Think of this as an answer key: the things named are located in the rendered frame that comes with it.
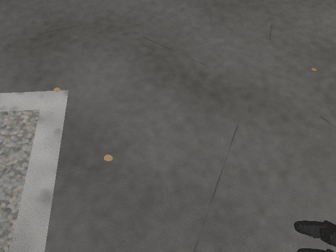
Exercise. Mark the robot right hand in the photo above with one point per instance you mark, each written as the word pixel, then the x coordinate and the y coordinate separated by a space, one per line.
pixel 324 230

